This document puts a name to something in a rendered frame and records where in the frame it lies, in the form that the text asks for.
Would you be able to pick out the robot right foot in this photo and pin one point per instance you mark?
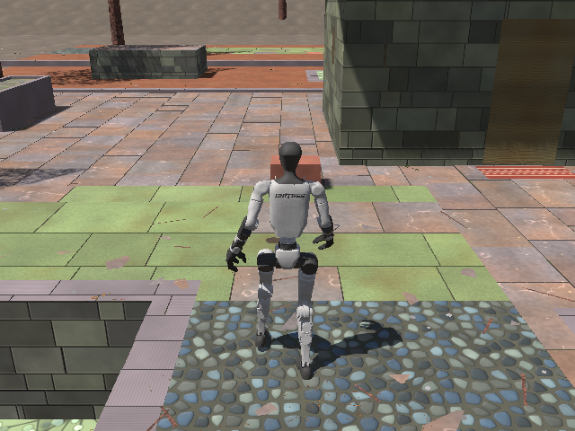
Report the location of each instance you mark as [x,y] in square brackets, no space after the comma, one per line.
[305,372]

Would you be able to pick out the right robot forearm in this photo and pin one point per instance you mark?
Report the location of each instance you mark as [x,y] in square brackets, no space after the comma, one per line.
[328,232]

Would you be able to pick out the robot right hand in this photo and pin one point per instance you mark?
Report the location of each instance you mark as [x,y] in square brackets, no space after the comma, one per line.
[324,246]

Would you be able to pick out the robot left upper arm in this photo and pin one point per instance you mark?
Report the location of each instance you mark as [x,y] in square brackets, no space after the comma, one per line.
[260,189]

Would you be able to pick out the robot left foot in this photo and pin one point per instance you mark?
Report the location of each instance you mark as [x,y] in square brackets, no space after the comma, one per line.
[260,340]

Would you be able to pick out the robot foot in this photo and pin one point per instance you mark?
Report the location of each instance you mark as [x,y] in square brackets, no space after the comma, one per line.
[260,340]
[305,372]

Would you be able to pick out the left robot forearm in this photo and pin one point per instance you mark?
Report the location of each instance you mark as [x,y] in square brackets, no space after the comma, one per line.
[241,238]

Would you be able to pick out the robot right upper arm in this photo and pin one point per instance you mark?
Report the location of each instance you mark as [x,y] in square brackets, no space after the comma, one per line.
[321,203]

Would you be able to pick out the robot left hand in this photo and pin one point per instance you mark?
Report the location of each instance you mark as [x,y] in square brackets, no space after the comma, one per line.
[231,257]

